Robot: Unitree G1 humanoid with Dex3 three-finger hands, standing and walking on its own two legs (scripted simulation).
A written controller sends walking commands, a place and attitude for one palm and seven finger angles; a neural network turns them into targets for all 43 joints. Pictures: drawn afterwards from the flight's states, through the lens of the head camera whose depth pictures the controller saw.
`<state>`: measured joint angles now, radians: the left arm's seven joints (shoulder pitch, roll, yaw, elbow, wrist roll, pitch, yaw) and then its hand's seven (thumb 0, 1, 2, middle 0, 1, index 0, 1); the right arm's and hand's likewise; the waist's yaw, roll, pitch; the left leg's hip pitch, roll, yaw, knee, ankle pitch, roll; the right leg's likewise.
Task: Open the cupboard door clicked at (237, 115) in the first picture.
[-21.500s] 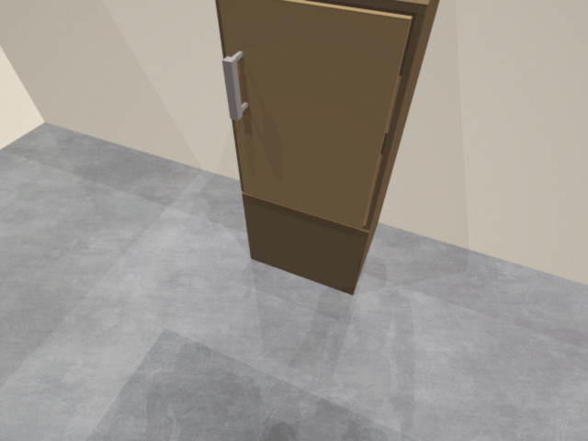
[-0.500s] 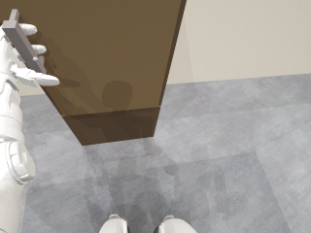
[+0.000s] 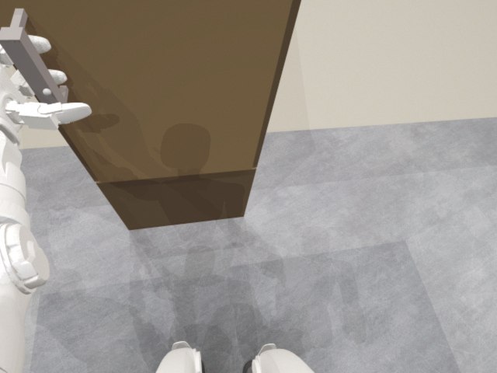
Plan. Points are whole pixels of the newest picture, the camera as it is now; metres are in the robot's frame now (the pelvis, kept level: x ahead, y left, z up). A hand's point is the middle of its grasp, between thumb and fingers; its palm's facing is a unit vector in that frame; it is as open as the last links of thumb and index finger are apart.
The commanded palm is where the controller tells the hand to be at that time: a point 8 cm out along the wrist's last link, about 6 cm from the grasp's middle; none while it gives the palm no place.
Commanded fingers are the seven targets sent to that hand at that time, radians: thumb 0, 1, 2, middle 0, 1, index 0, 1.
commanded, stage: close the thumb around the handle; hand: left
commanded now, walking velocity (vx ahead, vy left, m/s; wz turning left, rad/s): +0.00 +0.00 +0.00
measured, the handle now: (42, 69) +0.56 +0.26 +0.10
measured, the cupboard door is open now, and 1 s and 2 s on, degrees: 0 10 45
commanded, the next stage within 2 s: pull the door open along its arc in 0.44 s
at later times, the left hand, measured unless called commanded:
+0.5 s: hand (56, 90) +0.52 +0.24 +0.10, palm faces +0.06 -1.00 -0.01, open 5.6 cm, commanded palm +0.49 +0.29 +0.10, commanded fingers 0.00 0.90 0.90 -0.40 -1.35 -0.40 -1.35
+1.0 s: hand (61, 126) +0.46 +0.22 +0.10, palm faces +0.05 -1.00 +0.00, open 5.9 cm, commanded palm +0.39 +0.27 +0.10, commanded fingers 0.00 0.90 0.90 -0.40 -1.35 -0.40 -1.35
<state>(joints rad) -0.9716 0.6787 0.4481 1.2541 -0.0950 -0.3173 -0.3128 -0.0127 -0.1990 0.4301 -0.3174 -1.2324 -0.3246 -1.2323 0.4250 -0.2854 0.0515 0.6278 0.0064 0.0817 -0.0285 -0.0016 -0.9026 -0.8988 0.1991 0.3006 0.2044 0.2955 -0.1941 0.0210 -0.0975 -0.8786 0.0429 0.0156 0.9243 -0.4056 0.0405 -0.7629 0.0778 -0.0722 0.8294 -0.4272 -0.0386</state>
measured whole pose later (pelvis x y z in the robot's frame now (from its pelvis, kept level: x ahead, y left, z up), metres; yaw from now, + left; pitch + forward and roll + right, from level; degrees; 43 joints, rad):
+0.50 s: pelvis +0.00 +0.01 +0.00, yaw -1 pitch +20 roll -4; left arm -0.95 0.64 0.46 1.24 -0.08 -0.32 -0.29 0.00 0.72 0.84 -0.37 -1.35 -0.39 -1.34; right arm 0.43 -0.28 0.05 0.61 0.00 0.09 -0.02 0.00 -0.90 -0.90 0.20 0.30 0.20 0.30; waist -0.20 0.03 -0.10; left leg -0.86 0.04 0.03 0.92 -0.41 0.05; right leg -0.74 0.08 -0.06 0.83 -0.43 -0.03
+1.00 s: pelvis +0.02 +0.00 +0.01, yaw -1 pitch +16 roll -2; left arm -0.54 0.44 0.39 0.80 -0.21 -0.28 -0.26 -0.01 0.70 0.73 -0.37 -1.35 -0.36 -1.35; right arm 0.42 -0.27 0.02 0.56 0.04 0.10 0.00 0.00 -0.90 -0.90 0.20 0.30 0.20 0.30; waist -0.12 0.03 -0.14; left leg -0.71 0.04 0.06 0.84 -0.41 0.05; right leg -0.62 0.07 -0.02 0.77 -0.43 -0.03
